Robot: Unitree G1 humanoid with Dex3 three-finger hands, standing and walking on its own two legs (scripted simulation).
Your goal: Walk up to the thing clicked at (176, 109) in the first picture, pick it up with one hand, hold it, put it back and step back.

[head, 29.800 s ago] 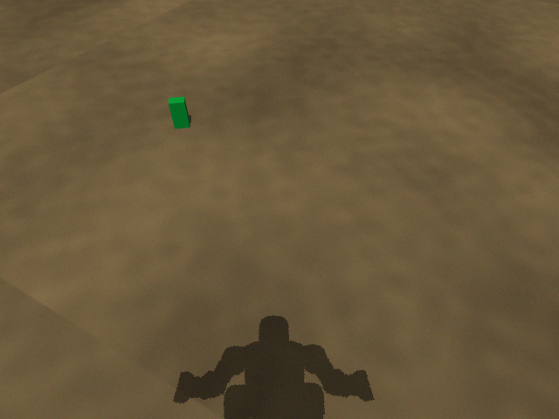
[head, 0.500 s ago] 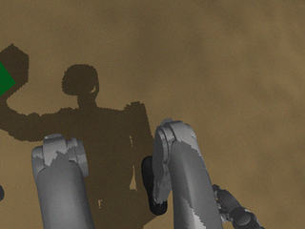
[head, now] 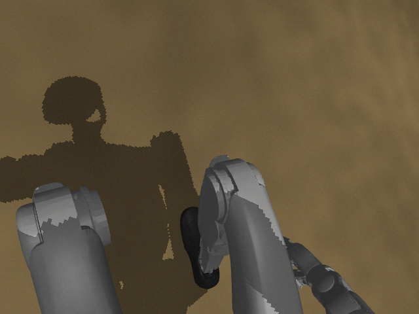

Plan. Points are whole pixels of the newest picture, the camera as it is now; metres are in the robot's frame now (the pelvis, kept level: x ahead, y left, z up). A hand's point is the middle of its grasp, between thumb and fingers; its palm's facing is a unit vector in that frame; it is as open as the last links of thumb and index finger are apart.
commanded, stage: lower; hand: left
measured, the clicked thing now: out of the picture +0.45 +0.35 -0.15
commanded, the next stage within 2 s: loosen in 1.02 s
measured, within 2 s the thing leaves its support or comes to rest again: rests again in 1.16 s
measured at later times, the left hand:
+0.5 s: hand out of the picture +0.43 +0.39 -0.15, palm faces +0.62 -0.78 -0.03, open 10.3 cm
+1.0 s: hand out of the picture +0.43 +0.39 -0.17, palm faces +0.61 -0.79 -0.02, open 10.2 cm
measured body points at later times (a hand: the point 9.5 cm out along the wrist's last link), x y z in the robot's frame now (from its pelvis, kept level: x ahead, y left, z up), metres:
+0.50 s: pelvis -0.01 +0.01 -0.01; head +0.24 +0.17 +0.33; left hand +0.39 +0.43 -0.14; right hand +0.14 -0.26 -0.06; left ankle +0.07 +0.14 -0.26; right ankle +0.12 -0.13 -0.26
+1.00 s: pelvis -0.01 +0.02 -0.01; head +0.23 +0.19 +0.32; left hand +0.39 +0.43 -0.16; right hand +0.15 -0.25 -0.05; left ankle +0.07 +0.14 -0.26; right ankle +0.12 -0.13 -0.26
